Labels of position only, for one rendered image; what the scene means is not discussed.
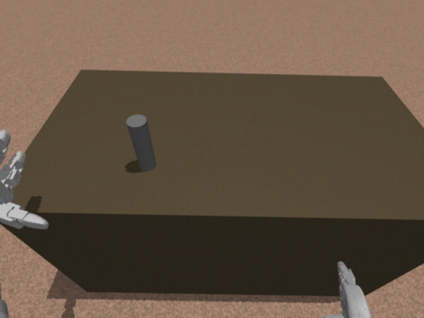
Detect left robot hand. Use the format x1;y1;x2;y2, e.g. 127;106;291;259
0;129;49;229

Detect right robot hand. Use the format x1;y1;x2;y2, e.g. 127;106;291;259
321;261;371;318

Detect can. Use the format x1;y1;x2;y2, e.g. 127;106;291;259
127;115;156;172

